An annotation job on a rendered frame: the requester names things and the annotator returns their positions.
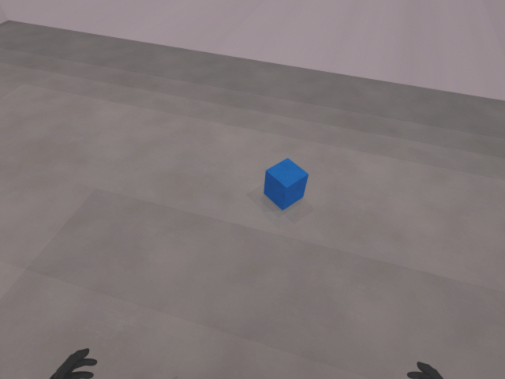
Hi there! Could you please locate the robot right hand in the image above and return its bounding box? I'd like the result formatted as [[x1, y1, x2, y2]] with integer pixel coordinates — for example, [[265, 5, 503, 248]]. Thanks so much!
[[407, 362, 443, 379]]

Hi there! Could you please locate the carton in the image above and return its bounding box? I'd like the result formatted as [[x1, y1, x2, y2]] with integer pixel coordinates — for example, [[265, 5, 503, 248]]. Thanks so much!
[[264, 158, 309, 210]]

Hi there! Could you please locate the robot left hand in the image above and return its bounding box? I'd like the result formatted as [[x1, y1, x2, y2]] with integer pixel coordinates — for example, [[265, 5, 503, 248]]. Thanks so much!
[[50, 348, 97, 379]]

